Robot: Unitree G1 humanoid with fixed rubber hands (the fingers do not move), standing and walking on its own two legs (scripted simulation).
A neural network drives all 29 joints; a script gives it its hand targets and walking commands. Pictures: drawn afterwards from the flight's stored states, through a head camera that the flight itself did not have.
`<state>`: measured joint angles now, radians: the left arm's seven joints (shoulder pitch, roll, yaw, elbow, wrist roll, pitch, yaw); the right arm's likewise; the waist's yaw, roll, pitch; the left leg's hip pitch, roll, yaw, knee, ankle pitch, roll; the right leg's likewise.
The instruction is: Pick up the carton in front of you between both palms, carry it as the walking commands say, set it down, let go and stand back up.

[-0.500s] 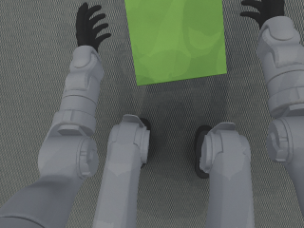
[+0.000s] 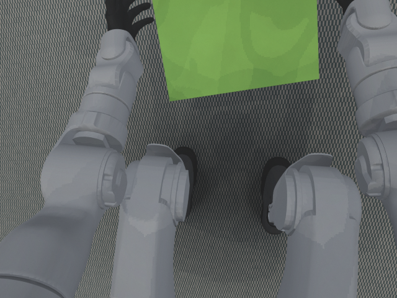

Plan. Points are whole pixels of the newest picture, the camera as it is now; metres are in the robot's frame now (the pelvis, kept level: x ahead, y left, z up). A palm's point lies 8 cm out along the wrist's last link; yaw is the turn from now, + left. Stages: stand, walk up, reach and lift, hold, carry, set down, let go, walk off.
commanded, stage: reach and lift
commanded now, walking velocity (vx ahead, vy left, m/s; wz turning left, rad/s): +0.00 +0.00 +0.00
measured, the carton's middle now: (232, 34) +0.51 +0.00 -0.24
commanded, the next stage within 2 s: none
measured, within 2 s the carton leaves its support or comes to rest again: leaves its support in 0.54 s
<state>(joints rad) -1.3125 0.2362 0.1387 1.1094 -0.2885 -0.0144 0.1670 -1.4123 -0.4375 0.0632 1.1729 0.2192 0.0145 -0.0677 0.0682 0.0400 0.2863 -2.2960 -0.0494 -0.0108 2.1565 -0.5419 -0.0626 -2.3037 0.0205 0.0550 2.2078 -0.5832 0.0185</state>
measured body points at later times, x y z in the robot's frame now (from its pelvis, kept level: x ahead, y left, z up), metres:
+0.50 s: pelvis -0.01 +0.00 +0.00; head +0.36 -0.03 +0.26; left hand +0.52 +0.15 -0.17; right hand +0.55 -0.15 -0.18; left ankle +0.12 +0.13 -0.33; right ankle +0.10 -0.12 -0.33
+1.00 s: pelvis -0.01 +0.00 +0.08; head +0.26 -0.03 +0.44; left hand +0.49 +0.14 +0.00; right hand +0.51 -0.16 +0.00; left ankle +0.12 +0.13 -0.33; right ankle +0.10 -0.13 -0.33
